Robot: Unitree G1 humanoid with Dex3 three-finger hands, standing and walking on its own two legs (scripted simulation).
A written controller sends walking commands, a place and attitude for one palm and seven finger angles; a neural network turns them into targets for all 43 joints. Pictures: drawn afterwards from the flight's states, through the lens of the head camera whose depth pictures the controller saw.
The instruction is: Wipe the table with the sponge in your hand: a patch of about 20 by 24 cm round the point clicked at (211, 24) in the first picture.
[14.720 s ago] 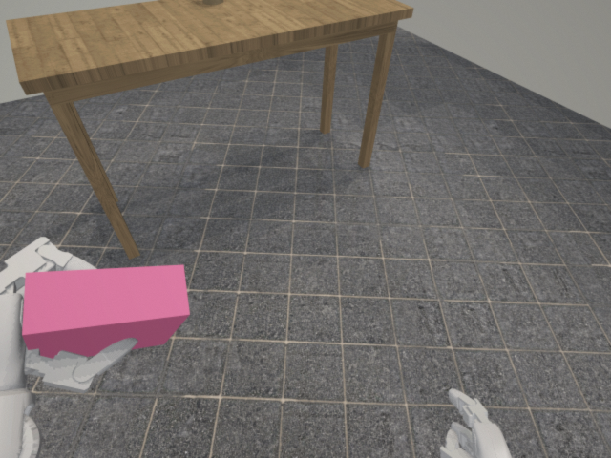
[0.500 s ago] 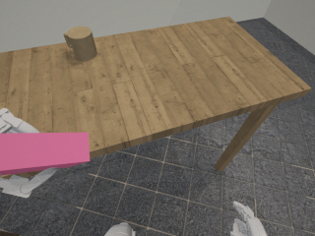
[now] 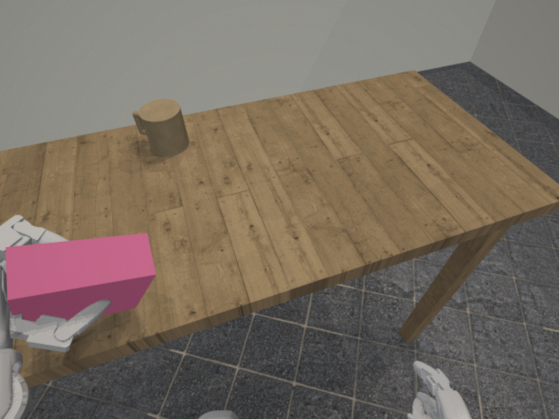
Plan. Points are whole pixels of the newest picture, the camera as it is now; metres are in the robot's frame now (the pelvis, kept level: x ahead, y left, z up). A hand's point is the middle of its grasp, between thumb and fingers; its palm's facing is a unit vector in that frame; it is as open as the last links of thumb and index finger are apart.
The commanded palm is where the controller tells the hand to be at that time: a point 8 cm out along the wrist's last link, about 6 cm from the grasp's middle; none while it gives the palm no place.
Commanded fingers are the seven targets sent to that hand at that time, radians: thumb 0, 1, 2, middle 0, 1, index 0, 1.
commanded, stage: come to a stop and stand still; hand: left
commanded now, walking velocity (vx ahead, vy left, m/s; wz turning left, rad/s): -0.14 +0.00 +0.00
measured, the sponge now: (103, 279) +0.24 +0.23 +0.13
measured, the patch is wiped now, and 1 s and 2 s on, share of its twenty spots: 0.00 0.00 0.00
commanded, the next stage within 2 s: look again from close up in 0.66 s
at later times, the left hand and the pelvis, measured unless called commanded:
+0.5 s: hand (44, 319) +0.18 +0.26 +0.15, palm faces +0.41 -0.84 -0.35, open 9.5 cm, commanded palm +0.14 +0.29 +0.18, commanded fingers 0.00 0.10 1.30 -1.20 -1.60 -1.20 -1.60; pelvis -0.03 +0.01 +0.00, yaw -1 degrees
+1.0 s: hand (45, 289) +0.22 +0.28 +0.14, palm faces +0.25 -0.89 -0.37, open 9.5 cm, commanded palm +0.17 +0.33 +0.18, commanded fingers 0.00 0.10 1.30 -1.20 -1.60 -1.20 -1.60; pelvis -0.01 +0.06 +0.00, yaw -3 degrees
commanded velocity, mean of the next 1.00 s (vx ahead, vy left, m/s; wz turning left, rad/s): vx -0.01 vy -0.04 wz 0.00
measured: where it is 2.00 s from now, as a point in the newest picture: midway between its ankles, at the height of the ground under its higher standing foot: outside the picture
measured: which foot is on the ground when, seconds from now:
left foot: up 0.00-0.06, down 0.08-1.00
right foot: down 0.00-1.00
